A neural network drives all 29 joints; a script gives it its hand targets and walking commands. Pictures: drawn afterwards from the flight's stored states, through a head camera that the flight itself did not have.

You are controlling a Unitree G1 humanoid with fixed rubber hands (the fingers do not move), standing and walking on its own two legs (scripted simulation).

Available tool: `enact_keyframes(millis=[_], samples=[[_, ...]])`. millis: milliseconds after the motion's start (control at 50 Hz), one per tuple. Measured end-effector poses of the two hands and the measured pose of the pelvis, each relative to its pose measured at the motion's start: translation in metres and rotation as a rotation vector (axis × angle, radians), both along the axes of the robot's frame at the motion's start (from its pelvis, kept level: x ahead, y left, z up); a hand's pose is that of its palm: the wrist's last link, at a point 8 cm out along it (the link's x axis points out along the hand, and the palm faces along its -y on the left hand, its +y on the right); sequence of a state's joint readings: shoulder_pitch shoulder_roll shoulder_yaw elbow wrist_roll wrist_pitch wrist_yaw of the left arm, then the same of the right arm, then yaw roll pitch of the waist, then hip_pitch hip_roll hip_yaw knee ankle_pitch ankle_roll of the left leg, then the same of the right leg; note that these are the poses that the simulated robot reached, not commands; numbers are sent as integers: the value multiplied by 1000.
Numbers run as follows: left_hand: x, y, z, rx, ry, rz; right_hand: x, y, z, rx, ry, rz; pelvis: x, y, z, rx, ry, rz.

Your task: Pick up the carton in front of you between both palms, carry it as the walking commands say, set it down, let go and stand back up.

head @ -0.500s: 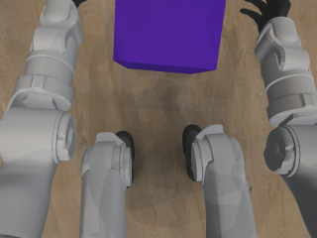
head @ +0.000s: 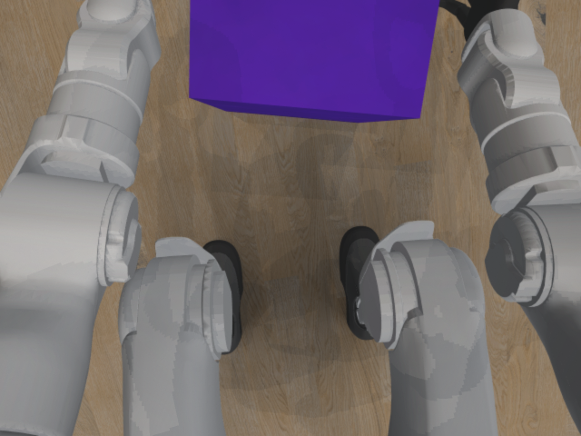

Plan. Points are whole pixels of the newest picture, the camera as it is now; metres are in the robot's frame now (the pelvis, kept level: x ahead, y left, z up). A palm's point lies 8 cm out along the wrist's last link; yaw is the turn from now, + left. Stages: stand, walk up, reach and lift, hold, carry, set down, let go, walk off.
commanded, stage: reach and lift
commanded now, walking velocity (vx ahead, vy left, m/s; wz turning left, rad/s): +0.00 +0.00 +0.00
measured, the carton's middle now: (305, 25) +0.54 -0.03 -0.24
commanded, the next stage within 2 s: none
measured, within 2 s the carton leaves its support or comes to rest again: leaves its support in 0.56 s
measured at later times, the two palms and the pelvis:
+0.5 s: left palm out of the picture +0.56 +0.12 -0.17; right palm (467, 7) +0.53 -0.18 -0.17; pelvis +0.00 +0.00 +0.00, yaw +0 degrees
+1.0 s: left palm out of the picture +0.51 +0.13 +0.02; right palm out of the picture +0.48 -0.17 +0.02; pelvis -0.01 +0.00 +0.09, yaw +1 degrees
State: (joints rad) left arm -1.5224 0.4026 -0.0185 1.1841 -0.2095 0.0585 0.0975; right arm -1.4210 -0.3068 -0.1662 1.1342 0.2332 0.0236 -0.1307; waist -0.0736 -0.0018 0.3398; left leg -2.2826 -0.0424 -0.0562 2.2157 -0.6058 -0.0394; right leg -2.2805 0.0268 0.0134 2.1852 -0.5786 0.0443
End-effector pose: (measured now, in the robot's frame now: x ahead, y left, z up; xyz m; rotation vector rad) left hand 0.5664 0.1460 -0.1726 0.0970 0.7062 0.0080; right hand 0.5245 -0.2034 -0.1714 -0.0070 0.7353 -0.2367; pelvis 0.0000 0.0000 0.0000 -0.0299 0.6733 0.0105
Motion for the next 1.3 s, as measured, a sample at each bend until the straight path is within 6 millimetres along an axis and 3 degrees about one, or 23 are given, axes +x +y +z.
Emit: enact_keyframes(millis=[140, 240, 480, 600, 660, 740, 820, 920, 1100, 1300], samples=[[-7, -5, -1, -4, 10, -8, -5, 6, 1, 8, 1, 10, -5, 1, 3, 1, -4, 1], [-7, -21, 0, -18, 9, -26, 0, 25, 2, 28, -6, 34, -9, 1, 5, 0, -19, 2], [-4, -24, 3, -16, 45, -26, 4, 26, 3, 43, 19, 43, -6, 4, -3, -4, -43, 11], [-11, -26, 10, -33, 32, -3, 4, 26, 20, 31, 4, 11, 1, 4, -4, 1, -12, 7], [-14, -26, 30, -45, 2, 11, 0, 27, 39, 38, -29, -11, 2, 3, 0, 5, 9, 5], [-22, -22, 75, -60, -38, 35, -7, 30, 79, 52, -73, -9, 0, 2, 12, 10, 31, 5], [-33, -19, 122, -69, -38, 59, -18, 33, 122, 64, -75, -11, -3, 2, 34, 8, 50, 8], [-48, -18, 166, -61, -8, 66, -33, 35, 163, 62, -43, -2, -10, 2, 65, 8, 68, 11], [-61, -17, 218, -59, -18, 74, -43, 35, 215, 55, -51, 11, -15, 2, 106, 13, 82, 8], [-77, -11, 269, -67, -24, 101, -52, 41, 269, 57, -57, 25, -2, 2, 150, 18, 61, 9]])
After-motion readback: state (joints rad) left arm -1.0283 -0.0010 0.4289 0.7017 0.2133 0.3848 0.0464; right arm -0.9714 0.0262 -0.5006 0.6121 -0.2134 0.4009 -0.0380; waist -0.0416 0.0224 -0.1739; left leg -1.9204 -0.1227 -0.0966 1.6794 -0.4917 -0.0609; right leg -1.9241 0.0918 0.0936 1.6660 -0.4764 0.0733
